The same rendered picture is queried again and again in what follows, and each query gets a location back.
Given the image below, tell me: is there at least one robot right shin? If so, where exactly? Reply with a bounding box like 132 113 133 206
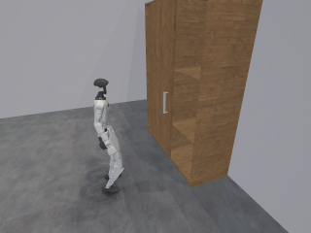
106 165 124 188

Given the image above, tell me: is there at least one right robot forearm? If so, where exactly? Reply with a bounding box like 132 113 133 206
95 123 112 148

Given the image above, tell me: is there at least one robot right upper arm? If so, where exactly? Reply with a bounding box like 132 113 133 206
93 101 105 128

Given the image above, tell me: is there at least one right robot thigh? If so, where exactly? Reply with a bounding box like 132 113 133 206
99 138 123 169

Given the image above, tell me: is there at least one robot right hand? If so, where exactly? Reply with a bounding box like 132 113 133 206
107 146 121 162

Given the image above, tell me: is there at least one handle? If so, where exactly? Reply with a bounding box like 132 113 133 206
163 91 168 114

